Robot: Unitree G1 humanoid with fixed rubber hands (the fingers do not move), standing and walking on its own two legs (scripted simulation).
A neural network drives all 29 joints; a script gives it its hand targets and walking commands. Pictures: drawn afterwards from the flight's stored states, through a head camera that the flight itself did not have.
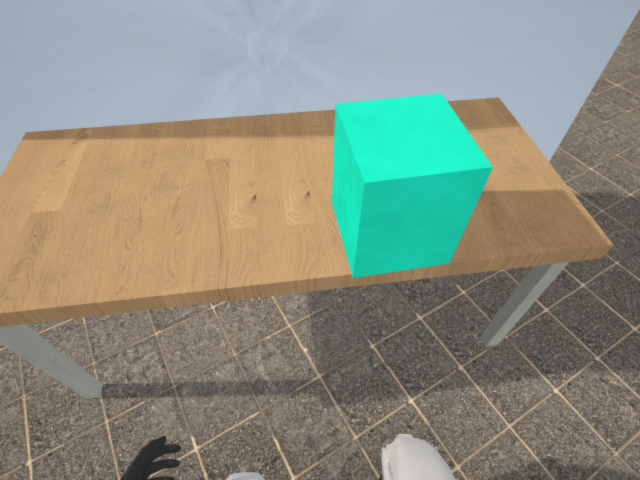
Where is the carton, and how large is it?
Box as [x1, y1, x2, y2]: [332, 93, 492, 277]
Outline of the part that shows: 441,93 335,104 332,204 353,277 448,263 492,166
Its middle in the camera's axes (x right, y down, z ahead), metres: +0.14 -0.10 +0.73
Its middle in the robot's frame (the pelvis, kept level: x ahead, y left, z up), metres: +0.60 -0.15 -0.03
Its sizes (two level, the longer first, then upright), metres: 0.210 0.200 0.250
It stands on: a table, 0.56 m high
